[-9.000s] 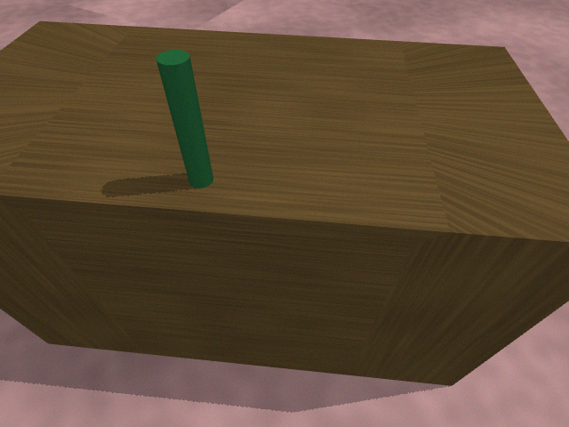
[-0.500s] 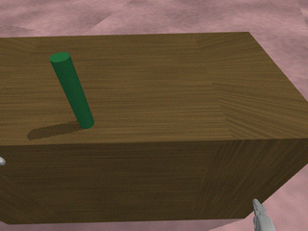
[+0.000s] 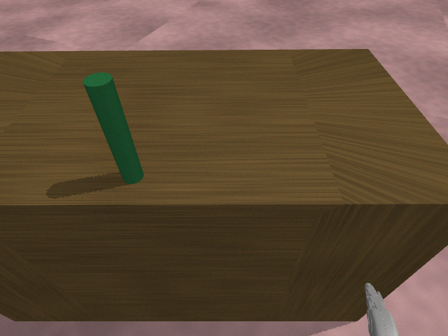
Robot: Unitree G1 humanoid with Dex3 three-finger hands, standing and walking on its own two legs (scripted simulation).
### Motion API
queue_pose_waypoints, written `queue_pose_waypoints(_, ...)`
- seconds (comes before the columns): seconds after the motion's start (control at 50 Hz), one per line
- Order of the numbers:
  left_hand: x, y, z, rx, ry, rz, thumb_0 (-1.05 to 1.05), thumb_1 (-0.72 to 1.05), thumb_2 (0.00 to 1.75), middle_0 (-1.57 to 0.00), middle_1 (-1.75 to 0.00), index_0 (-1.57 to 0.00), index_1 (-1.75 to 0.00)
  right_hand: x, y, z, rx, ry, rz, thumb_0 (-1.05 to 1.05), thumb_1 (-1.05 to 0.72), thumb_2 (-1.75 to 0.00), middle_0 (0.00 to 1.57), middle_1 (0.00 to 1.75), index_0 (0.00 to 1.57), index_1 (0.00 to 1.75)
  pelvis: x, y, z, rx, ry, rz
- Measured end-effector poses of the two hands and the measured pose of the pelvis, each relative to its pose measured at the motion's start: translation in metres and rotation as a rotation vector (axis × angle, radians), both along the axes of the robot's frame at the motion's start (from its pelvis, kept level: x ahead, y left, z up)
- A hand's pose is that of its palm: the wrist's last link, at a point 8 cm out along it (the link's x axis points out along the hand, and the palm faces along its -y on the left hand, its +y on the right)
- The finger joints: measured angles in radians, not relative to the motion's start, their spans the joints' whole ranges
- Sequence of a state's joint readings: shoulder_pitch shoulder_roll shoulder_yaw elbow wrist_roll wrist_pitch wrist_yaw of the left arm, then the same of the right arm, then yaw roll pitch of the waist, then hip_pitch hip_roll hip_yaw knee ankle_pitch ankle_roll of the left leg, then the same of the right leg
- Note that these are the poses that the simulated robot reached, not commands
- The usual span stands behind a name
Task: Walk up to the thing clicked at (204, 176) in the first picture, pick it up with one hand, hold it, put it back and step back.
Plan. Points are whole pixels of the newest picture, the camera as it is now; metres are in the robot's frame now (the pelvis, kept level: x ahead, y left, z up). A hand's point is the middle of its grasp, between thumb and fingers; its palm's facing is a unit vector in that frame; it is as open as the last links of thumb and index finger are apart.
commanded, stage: go down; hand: left
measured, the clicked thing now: (118, 135) +0.44 +0.21 +0.14
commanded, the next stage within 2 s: approach in 1.92 s
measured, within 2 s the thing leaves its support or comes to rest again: neither
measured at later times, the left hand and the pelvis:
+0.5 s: hand out of the picture +0.33 +0.39 +0.21, palm faces +0.25 -0.96 -0.10, open 17.4 cm; pelvis +0.00 +0.00 +0.00, yaw -1 degrees
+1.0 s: hand out of the picture +0.34 +0.40 +0.21, palm faces +0.23 -0.97 -0.03, open 17.5 cm; pelvis +0.02 +0.00 +0.00, yaw +0 degrees
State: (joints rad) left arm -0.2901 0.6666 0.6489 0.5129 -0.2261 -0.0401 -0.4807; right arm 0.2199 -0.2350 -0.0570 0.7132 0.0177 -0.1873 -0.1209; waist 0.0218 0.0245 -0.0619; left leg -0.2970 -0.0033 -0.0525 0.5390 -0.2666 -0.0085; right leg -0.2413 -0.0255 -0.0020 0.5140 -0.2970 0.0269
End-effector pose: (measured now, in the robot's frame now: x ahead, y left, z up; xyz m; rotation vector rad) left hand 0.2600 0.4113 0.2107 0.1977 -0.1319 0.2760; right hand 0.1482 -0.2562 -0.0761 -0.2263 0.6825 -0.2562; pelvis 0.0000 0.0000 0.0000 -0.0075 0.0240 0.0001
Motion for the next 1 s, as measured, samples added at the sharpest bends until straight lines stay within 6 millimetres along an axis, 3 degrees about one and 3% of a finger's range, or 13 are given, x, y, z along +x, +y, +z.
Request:
queue_pose_waypoints(0.28, 0.024, 0.013, -0.003, -0.079, 0.043, -0.027, -0.01, -0.55, 0.08, -0.06, -0.04, -0.04, -0.06, -0.023, -0.007, 0.001, -0.053, 0.015, -0.025, -0.01, 0.53, -0.05, 0.05, 0.05, 0.05, 0.05, -0.005, 0.002, 0.0, -0.001, 0.032, -0.017)
queue_pose_waypoints(0.84, 0.045, 0.033, 0.002, -0.153, 0.083, -0.047, -0.01, -0.56, 0.08, -0.05, -0.04, -0.04, -0.06, 0.008, 0.001, 0.001, -0.078, -0.001, -0.015, -0.01, 0.52, -0.06, 0.05, 0.05, 0.06, 0.06, 0.014, 0.003, 0.0, -0.007, 0.079, -0.005)
queue_pose_waypoints(1.0, 0.047, 0.04, 0.002, -0.178, 0.107, -0.045, -0.01, -0.56, 0.09, -0.05, -0.04, -0.03, -0.06, 0.007, -0.001, 0.005, -0.091, -0.011, -0.022, -0.01, 0.52, -0.06, 0.05, 0.05, 0.06, 0.06, 0.015, 0.004, 0.0, -0.008, 0.088, -0.006)
